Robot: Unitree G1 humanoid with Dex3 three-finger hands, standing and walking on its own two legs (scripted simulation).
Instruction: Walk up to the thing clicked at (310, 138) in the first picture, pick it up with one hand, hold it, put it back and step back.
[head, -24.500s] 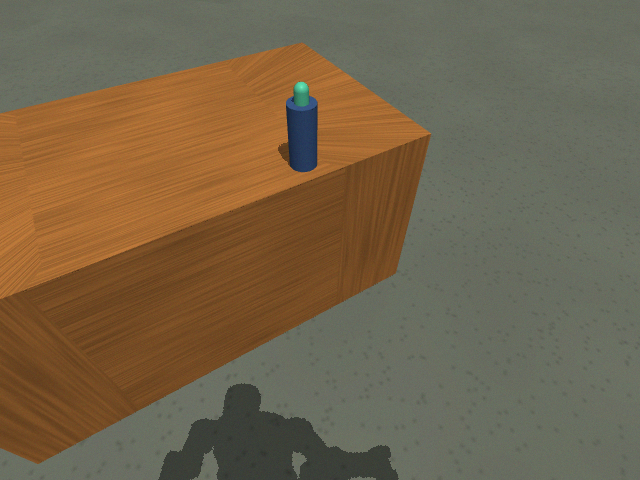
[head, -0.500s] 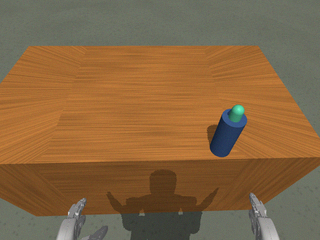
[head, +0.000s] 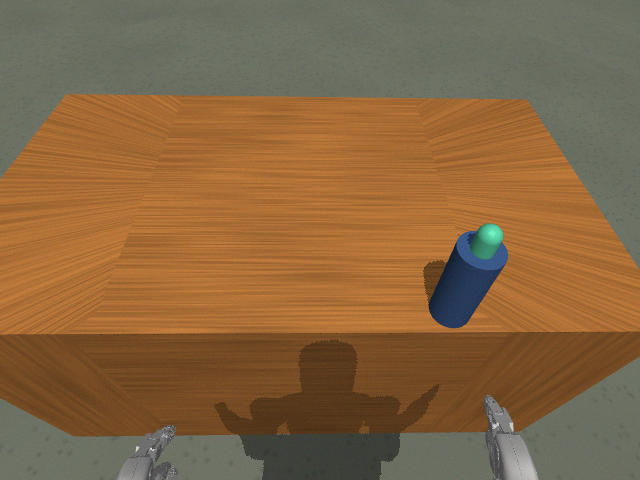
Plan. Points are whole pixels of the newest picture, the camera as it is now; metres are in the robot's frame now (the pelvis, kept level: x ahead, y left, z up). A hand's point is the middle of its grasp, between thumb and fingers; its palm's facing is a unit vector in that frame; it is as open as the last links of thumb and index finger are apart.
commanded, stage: home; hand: right
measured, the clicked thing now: (468, 274) +0.41 -0.22 -0.01
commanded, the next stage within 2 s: stand in 1.98 s
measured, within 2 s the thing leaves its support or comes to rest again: neither
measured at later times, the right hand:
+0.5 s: hand out of the picture +0.07 -0.26 -0.13, palm faces -0.08 +0.92 -0.38, open 17.4 cm
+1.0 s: hand out of the picture +0.05 -0.26 -0.14, palm faces -0.09 +0.93 -0.36, open 17.3 cm
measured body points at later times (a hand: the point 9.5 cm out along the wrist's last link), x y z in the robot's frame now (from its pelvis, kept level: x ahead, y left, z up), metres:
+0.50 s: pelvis -0.01 +0.00 +0.01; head -0.02 +0.01 +0.46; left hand +0.04 +0.30 -0.12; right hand +0.07 -0.31 -0.10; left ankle +0.01 +0.13 -0.73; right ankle +0.01 -0.13 -0.73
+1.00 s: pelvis -0.02 -0.01 +0.02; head -0.02 +0.00 +0.47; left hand +0.02 +0.30 -0.12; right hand +0.05 -0.31 -0.11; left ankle +0.01 +0.13 -0.73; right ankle +0.01 -0.13 -0.73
